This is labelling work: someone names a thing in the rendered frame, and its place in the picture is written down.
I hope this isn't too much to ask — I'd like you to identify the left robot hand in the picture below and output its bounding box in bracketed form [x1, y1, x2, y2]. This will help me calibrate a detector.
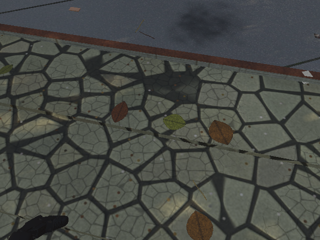
[7, 215, 69, 240]

